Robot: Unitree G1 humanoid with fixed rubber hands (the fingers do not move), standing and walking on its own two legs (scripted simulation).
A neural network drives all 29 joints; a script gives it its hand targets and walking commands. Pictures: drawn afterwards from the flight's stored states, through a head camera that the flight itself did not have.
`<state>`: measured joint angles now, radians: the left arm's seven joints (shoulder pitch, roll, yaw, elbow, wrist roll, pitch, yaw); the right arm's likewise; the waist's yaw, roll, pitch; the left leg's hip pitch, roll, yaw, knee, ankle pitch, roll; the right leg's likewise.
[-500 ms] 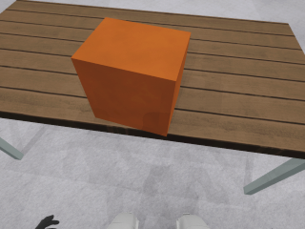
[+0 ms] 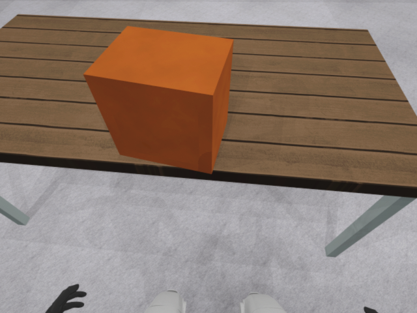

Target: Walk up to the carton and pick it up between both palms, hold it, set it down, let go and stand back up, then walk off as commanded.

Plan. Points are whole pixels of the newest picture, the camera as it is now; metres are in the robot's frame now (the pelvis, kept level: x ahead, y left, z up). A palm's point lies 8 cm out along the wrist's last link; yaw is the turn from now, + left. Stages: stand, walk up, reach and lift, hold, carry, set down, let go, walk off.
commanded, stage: walk up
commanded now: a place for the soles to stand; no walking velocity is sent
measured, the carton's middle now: (171, 102) +0.56 +0.11 +0.05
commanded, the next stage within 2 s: none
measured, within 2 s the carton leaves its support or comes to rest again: neither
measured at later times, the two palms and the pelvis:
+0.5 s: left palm out of the picture +0.05 +0.31 -0.10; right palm out of the picture +0.08 -0.31 -0.09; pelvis -0.01 +0.00 +0.00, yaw +0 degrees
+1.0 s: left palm out of the picture +0.11 +0.31 -0.10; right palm out of the picture +0.10 -0.30 -0.10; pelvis +0.02 +0.00 +0.00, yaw +0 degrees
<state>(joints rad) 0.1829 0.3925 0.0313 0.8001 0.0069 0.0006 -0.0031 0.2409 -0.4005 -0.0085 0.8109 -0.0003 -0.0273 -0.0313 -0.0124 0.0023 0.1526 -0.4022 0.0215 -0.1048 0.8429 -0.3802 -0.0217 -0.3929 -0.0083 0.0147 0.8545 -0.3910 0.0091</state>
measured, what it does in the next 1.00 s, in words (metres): stands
